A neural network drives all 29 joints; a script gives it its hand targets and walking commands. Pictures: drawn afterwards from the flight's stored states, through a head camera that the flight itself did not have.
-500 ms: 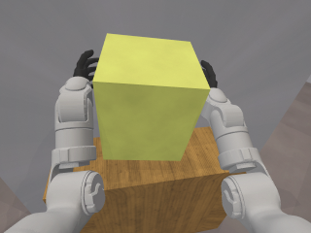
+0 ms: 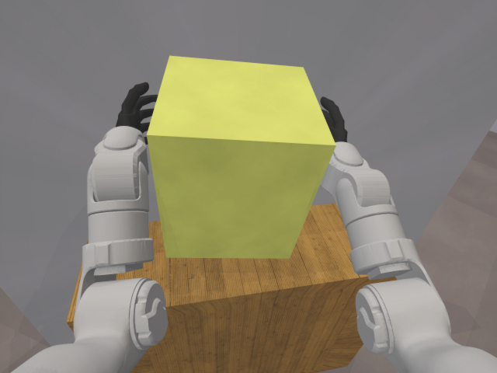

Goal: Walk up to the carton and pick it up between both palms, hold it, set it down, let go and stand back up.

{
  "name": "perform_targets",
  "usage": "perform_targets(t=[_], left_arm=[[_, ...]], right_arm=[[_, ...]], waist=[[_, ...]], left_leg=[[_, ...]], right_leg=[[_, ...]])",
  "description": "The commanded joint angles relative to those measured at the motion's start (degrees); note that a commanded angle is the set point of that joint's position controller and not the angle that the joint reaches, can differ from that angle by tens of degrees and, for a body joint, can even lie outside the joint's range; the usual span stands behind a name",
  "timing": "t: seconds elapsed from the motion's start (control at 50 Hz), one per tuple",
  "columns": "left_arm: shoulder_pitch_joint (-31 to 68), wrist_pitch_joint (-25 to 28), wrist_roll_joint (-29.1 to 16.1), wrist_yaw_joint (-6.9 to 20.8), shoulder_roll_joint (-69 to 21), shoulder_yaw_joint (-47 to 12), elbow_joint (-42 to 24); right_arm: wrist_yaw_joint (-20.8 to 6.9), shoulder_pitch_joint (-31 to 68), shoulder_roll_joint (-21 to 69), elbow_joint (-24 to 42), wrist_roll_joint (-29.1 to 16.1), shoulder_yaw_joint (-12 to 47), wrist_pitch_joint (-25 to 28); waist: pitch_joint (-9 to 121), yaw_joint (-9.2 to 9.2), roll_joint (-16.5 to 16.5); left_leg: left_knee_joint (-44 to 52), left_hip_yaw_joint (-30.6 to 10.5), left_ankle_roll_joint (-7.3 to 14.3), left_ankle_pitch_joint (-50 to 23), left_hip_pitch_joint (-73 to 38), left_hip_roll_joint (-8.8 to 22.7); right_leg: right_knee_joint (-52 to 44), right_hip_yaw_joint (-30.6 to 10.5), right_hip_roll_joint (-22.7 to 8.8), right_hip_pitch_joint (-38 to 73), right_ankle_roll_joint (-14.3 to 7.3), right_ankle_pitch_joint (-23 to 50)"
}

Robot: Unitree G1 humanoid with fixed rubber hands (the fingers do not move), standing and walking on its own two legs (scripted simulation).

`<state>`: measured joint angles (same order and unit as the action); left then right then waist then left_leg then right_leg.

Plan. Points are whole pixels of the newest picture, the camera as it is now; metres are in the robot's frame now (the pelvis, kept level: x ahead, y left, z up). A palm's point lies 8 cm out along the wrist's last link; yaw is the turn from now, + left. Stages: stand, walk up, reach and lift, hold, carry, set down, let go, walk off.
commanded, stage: hold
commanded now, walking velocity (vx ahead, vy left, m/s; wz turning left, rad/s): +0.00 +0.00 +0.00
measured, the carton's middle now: (233, 164) +0.38 +0.00 +0.19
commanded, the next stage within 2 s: set down in 0.76 s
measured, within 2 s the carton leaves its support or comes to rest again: neither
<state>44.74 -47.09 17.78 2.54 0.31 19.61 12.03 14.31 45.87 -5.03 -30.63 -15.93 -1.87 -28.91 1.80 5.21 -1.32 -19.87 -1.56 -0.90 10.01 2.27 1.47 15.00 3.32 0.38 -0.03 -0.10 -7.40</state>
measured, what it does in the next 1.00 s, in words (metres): stands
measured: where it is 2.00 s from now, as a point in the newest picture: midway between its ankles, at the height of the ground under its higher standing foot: outside the picture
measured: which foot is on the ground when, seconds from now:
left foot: down 0.00-1.00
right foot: down 0.00-1.00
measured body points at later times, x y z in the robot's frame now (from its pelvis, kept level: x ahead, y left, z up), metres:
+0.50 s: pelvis +0.00 +0.00 +0.00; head -0.07 +0.02 +0.44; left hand +0.38 +0.15 +0.25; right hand +0.38 -0.15 +0.23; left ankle +0.02 +0.13 -0.75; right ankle +0.02 -0.12 -0.75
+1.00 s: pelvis +0.00 +0.00 +0.00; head -0.07 +0.02 +0.44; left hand +0.39 +0.15 +0.26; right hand +0.38 -0.15 +0.24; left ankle +0.02 +0.13 -0.75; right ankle +0.02 -0.12 -0.75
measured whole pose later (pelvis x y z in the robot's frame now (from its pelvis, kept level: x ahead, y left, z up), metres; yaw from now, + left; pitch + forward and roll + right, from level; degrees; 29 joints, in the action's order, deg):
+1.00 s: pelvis +0.00 +0.00 +0.00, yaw +0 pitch -9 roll -1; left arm 48.5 -40.3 20.3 3.3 -0.4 22.4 17.2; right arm 11.2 47.6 -2.1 -35.9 -9.2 -7.4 -21.1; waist 0.7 4.2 -1.8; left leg -18.7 -1.3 -0.8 9.4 0.8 1.3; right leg 15.0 3.1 0.2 0.8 -0.1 -7.3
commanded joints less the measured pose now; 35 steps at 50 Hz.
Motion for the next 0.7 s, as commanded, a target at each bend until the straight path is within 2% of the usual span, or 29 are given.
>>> perform_targets(t=[0.0,0.06,0.1,0.12,0.16,0.18,0.24,0.3,0.36,0.4,0.46,0.48,0.54,0.6,0.64,0.68], left_arm=[[37.3,3.2,-10.6,8.3,-31.7,-26.9,-6.2],[37.8,3.0,-10.3,8.2,-31.7,-27.0,-5.0],[36.8,2.9,-9.7,8.5,-31.1,-25.5,-3.5],[38.1,3.0,-10.2,8.6,-31.7,-26.0,-4.7],[38.4,3.2,-11.1,8.4,-32.5,-28.0,-6.4],[37.5,3.1,-10.9,8.4,-32.0,-27.6,-5.6],[37.1,3.0,-10.2,8.3,-31.7,-26.3,-4.7],[37.7,2.9,-9.9,8.4,-31.5,-25.7,-3.4],[38.1,3.2,-10.9,8.1,-32.0,-27.2,-5.8],[37.5,3.3,-10.7,8.2,-31.1,-27.3,-6.4],[36.6,2.8,-9.1,8.7,-30.3,-25.0,-3.4],[37.0,2.8,-9.8,8.7,-31.3,-25.0,-3.6],[37.9,3.2,-10.6,8.3,-31.6,-26.4,-5.3],[38.1,3.1,-10.0,8.6,-30.6,-25.4,-4.0],[38.1,3.2,-10.6,8.4,-32.2,-26.7,-4.5],[37.9,3.2,-10.8,8.3,-31.6,-26.8,-4.7]], right_arm=[[-6.8,52.5,33.7,20.4,-7.0,19.9,4.0],[-7.2,52.0,33.5,18.5,-6.2,18.9,3.7],[-7.2,51.2,33.5,16.5,-5.6,18.5,3.4],[-7.3,52.1,33.8,17.9,-5.9,18.8,3.7],[-7.0,53.0,34.1,20.8,-6.8,19.7,4.1],[-6.8,51.8,33.7,19.7,-6.8,19.5,3.7],[-6.9,52.5,33.5,19.7,-6.7,19.5,3.6],[-7.4,52.2,33.5,17.0,-5.8,18.2,3.6],[-7.3,53.2,33.9,20.1,-6.7,19.5,4.1],[-6.9,52.0,34.1,20.1,-7.2,20.4,3.7],[-7.2,51.1,33.0,16.3,-6.2,18.9,3.2],[-7.4,52.4,33.3,17.6,-6.4,19.0,3.6],[-7.4,52.4,34.2,18.8,-6.8,20.0,3.9],[-7.1,53.0,33.9,18.2,-6.3,19.0,3.7],[-7.2,52.9,33.7,18.8,-6.2,18.7,3.9],[-7.1,52.5,33.5,19.4,-6.3,18.8,3.9]], waist=[[22.3,0.34,3.2],[20.0,0.24,3.6],[18.7,0.32,2.6],[20.6,0.17,3.0],[23.7,1.05,4.5],[22.6,1.26,4.1],[21.0,0.15,2.8],[19.3,-0.04,3.5],[24.2,0.64,3.8],[23.7,0.23,3.0],[18.1,-0.27,2.4],[19.8,-0.28,2.2],[21.8,-0.28,3.4],[20.7,0.17,2.4],[21.6,0.55,4.4],[21.8,0.86,3.9]], left_leg=[[0.8,2.0,-0.9,-15.2,-4.0,-4.1],[1.6,1.9,-0.7,-12.6,-2.9,-3.7],[2.1,2.1,-0.4,-11.5,-2.3,-3.8],[1.7,2.1,-0.5,-11.9,-2.2,-3.8],[0.5,1.9,-1.1,-15.6,-4.1,-4.0],[0.3,1.9,-1.3,-16.0,-4.6,-4.1],[1.0,1.9,-0.8,-14.0,-3.4,-4.1],[2.3,2.0,-0.6,-11.5,-1.8,-3.7],[0.5,2.0,-0.9,-15.3,-4.5,-4.1],[0.1,2.1,-0.9,-16.7,-4.7,-4.4],[2.3,2.4,-0.4,-12.0,-2.3,-4.0],[2.4,2.3,-0.3,-11.5,-2.0,-3.7],[1.3,2.3,-0.5,-14.7,-3.5,-4.0],[1.6,2.3,-0.2,-12.2,-2.8,-4.2],[1.5,2.1,-0.8,-12.9,-2.8,-3.9],[1.0,2.0,-1.0,-14.1,-3.8,-4.2]], right_leg=[[-0.1,-0.1,3.7,6.9,2.4,9.1],[-0.4,-0.2,3.7,5.9,1.9,6.6],[-0.6,-0.1,3.4,5.6,2.3,6.2],[-0.2,-0.1,3.4,6.5,2.4,6.6],[0.3,-0.2,3.7,7.5,2.2,10.1],[0.1,-0.2,3.7,6.8,2.3,10.7],[-0.3,0.0,3.8,6.3,2.3,8.0],[-0.4,0.1,3.5,5.8,2.1,5.4],[0.1,-0.2,3.6,6.9,2.2,9.6],[0.2,-0.3,3.6,7.7,2.4,11.8],[-0.6,0.0,3.6,6.1,2.4,6.8],[-0.3,0.1,3.6,6.9,2.1,6.2],[0.0,-0.2,3.6,7.1,2.3,9.5],[-0.5,0.0,3.3,6.2,2.6,7.1],[-0.2,-0.2,3.4,6.2,2.0,7.5],[-0.2,0.0,3.5,6.0,2.3,8.3]])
